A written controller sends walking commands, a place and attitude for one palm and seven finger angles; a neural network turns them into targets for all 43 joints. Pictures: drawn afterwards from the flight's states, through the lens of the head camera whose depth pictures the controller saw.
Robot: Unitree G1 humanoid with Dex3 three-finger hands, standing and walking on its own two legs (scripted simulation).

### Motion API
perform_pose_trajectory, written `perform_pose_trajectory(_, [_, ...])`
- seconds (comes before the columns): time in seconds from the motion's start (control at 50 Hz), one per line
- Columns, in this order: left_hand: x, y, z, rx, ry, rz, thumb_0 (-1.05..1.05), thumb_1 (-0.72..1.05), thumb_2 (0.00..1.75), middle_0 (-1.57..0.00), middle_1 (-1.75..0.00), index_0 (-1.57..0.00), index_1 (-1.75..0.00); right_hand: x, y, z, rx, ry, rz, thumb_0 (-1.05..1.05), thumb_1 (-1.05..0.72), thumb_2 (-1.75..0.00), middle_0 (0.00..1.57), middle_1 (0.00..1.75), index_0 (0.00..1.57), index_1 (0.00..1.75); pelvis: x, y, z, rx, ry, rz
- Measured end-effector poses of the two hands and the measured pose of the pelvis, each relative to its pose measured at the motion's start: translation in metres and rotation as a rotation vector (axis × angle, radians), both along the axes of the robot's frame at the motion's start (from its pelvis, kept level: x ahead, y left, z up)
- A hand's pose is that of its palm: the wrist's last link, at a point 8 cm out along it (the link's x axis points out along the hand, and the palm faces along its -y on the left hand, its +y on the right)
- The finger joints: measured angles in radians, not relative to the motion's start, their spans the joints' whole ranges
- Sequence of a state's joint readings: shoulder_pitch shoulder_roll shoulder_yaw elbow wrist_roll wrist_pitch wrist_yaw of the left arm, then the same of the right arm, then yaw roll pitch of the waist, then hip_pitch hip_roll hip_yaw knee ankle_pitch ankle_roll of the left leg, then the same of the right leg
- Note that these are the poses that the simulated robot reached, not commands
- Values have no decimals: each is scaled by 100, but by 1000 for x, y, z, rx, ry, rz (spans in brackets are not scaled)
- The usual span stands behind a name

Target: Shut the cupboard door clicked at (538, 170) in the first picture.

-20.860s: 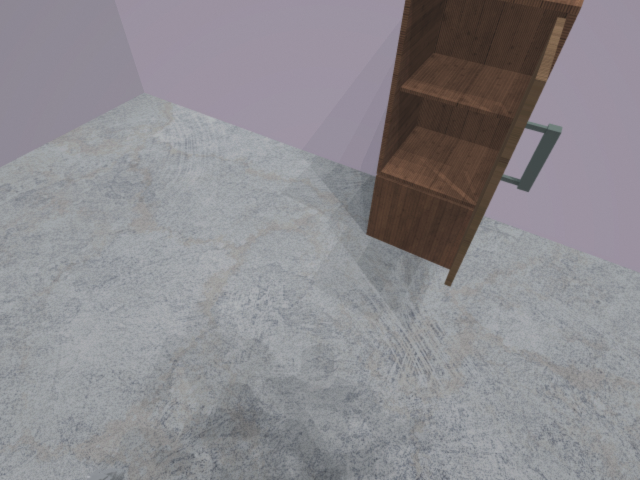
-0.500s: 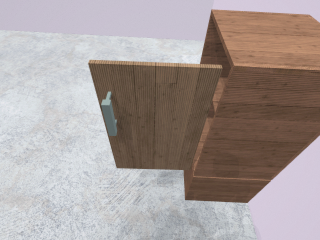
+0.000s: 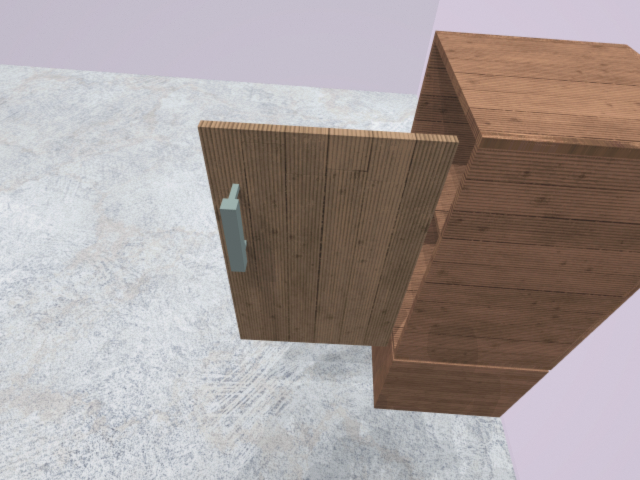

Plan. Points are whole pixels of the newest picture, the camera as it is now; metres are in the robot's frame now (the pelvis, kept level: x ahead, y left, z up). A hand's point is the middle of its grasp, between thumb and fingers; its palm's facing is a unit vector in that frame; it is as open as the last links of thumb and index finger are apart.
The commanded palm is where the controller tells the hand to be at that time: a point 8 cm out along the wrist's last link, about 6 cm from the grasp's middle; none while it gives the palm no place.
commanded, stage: raise the hand and make a fist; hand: left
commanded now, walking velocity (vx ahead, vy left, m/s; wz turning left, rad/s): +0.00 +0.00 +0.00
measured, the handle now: (237, 228) +0.49 +0.17 +0.02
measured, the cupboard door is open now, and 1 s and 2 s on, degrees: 91 91 91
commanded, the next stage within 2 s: bring the fist close to the handle in 2.00 s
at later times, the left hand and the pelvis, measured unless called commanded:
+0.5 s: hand out of the picture +0.14 +0.15 -0.07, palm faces +0.04 -1.00 +0.04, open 6.1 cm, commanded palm +0.11 +0.21 -0.05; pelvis -0.03 -0.02 -0.09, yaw +3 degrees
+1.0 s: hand (188, 427) +0.19 +0.17 -0.02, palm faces +0.06 -1.00 -0.04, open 3.8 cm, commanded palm +0.15 +0.22 -0.02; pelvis +0.01 -0.03 -0.08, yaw +4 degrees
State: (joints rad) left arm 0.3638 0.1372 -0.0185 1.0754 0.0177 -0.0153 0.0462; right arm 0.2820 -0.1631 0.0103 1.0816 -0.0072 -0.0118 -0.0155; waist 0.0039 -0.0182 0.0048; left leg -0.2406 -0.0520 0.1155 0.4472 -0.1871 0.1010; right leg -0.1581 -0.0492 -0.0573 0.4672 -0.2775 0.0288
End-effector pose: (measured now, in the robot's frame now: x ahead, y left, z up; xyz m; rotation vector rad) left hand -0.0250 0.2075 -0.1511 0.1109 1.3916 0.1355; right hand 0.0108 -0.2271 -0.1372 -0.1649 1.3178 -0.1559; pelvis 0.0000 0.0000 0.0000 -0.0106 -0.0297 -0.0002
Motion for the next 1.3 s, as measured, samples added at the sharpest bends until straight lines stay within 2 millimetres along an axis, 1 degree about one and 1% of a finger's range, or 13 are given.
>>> perform_pose_trajectory(0.1, [-2,-1,-2,-9,2,-9,0,91,90,-20,-30,-20,-30,4,-1,4,-13,-8,7,1,-92,-90,20,30,20,30,-2,1,1,-5,2,-2])
perform_pose_trajectory(0.14, [28,11,16,17,-151,69,2,93,90,-20,-30,-21,-30,12,-4,12,-46,-111,16,1,-92,-90,21,30,20,30,-6,0,-2,-5,-2,10])
perform_pose_trajectory(0.2, [92,29,81,102,-594,72,4,96,90,-21,-31,-22,-31,36,-8,26,-54,-344,52,1,-92,-90,21,30,20,30,-11,-2,-5,-1,12,36])
perform_pose_trajectory(0.26, [150,25,137,106,-1009,38,3,96,90,-23,-33,-23,-34,67,-14,30,-40,-535,127,1,-91,-90,21,30,20,30,-20,-2,-17,4,43,79])
perform_pose_trajectory(0.34, [185,3,159,-44,-1420,-37,2,95,90,-27,-39,-28,-39,109,-25,26,-49,-698,200,1,-91,-90,21,30,20,30,-31,-6,-47,-1,129,76])
perform_pose_trajectory(0.4, [180,-11,136,-137,-1498,-140,1,93,90,-32,-44,-33,-44,138,-30,25,-65,-782,215,1,-91,-90,21,30,20,30,-35,-11,-72,0,166,54])
perform_pose_trajectory(0.52, [131,-1,81,-99,-1254,-43,1,91,90,-43,-55,-44,-56,184,-21,27,-67,-863,267,1,-91,-90,20,30,20,30,-29,-21,-95,-17,200,64])
perform_pose_trajectory(0.62, [121,13,111,35,-1375,-22,2,91,90,-52,-65,-52,-65,202,-1,12,-24,-851,347,1,-91,-90,20,30,20,30,-23,-26,-101,-56,229,90])
perform_pose_trajectory(0.7, [147,5,126,-7,-1450,-105,2,91,90,-59,-73,-60,-73,202,10,-9,29,-797,343,1,-90,-90,21,30,20,30,-20,-29,-103,-71,256,94])
perform_pose_trajectory(0.8, [177,-2,118,-106,-1305,-154,2,90,90,-68,-83,-69,-83,187,10,-21,59,-704,242,1,-90,-90,21,30,21,30,-10,-30,-94,-58,269,76])
perform_pose_trajectory(0.94, [185,16,134,-40,-1322,-91,2,90,90,-81,-97,-82,-97,169,-11,-20,8,-624,173,1,-90,-90,21,30,20,30,6,-28,-84,-45,274,65])
perform_pose_trajectory(1.08, [192,13,136,-79,-1343,-135,2,91,90,-94,-111,-94,-111,173,-30,-13,-60,-623,173,1,-90,-90,21,30,20,30,9,-22,-83,-46,274,64])
perform_pose_trajectory(1.3, [204,22,153,-53,-1375,-123,2,90,90,-114,-133,-115,-133,189,-11,13,-38,-689,195,1,-91,-90,21,30,20,30,12,-17,-70,-52,243,68])
